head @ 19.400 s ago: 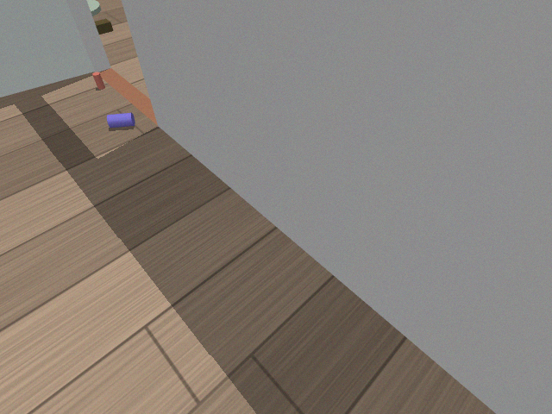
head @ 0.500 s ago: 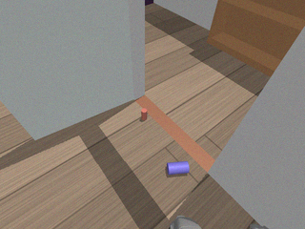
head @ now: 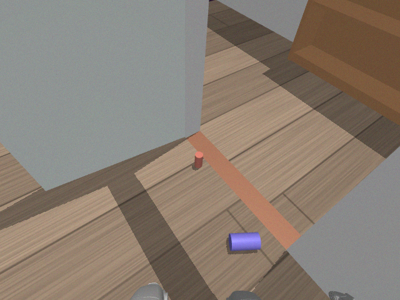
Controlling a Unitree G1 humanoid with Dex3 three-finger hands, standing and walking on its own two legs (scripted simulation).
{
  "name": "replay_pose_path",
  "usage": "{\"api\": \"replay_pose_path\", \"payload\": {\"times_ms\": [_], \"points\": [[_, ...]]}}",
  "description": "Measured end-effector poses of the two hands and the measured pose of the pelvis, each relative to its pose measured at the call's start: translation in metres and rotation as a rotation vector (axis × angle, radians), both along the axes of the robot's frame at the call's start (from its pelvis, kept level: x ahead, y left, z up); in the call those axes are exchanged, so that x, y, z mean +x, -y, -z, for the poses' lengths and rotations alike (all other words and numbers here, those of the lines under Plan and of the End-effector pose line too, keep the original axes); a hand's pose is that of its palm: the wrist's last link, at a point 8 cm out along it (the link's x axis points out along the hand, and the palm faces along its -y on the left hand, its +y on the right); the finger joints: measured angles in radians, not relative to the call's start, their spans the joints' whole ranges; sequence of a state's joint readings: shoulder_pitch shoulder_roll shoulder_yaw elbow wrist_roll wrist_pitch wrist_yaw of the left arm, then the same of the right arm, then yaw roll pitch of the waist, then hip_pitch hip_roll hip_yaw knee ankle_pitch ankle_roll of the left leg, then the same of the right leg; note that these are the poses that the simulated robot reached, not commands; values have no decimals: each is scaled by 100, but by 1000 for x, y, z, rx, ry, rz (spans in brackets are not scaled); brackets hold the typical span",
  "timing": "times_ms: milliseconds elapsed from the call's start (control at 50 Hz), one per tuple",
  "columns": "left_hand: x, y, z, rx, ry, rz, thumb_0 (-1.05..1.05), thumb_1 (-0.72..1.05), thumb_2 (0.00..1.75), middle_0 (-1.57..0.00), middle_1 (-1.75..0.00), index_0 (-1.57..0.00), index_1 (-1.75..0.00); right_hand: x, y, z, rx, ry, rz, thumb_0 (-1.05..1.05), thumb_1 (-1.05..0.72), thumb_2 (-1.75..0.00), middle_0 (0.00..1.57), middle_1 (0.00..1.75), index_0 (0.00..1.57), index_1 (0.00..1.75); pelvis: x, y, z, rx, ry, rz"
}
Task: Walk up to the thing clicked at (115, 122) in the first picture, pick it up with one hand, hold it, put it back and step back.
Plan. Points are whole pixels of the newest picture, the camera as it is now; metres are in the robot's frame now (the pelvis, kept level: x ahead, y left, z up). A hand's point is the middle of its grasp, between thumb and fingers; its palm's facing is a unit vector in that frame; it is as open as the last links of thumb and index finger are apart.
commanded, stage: walk up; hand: right
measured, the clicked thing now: (244, 241) +0.44 -0.25 -0.71
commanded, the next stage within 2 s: stand in 1.56 s
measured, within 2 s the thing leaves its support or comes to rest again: neither
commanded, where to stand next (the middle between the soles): +0.07 -0.01 m, yaw -1 degrees
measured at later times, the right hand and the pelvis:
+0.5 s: hand out of the picture +0.12 -0.27 -0.13, palm faces +0.00 +0.94 -0.35, open 7.4 cm; pelvis +0.06 -0.01 +0.02, yaw -2 degrees
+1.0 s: hand (323, 289) +0.16 -0.27 -0.12, palm faces +0.01 +0.93 -0.36, open 7.4 cm; pelvis +0.08 -0.01 +0.04, yaw -2 degrees
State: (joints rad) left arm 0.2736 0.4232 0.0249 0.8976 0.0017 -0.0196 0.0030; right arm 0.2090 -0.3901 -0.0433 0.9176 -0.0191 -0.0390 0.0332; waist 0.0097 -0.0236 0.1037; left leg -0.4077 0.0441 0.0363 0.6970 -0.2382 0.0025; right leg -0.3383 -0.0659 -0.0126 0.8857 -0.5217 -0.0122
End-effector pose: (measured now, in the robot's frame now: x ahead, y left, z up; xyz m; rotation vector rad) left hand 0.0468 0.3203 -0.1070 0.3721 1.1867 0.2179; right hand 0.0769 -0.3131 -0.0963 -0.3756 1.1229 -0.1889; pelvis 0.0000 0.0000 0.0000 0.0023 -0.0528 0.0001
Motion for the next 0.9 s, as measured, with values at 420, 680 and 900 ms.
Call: {"api": "replay_pose_path", "payload": {"times_ms": [420,680,900], "points": [[78,30,-12,-41,-26,38,1,90,90,-20,-30,-21,-30,23,8,0,27,-84,77,0,-90,-90,20,30,20,30,51,11,-19,-3,-24,30],[130,35,-24,-49,34,35,0,90,90,-20,-30,-21,-30,64,2,-12,38,-45,77,0,-90,-90,20,30,20,30,66,12,-30,-5,-17,32],[127,35,-23,-67,6,10,0,90,90,-20,-30,-21,-30,74,-1,-19,33,-55,74,0,-90,-90,20,30,20,30,73,11,-35,-6,-18,32]]}}
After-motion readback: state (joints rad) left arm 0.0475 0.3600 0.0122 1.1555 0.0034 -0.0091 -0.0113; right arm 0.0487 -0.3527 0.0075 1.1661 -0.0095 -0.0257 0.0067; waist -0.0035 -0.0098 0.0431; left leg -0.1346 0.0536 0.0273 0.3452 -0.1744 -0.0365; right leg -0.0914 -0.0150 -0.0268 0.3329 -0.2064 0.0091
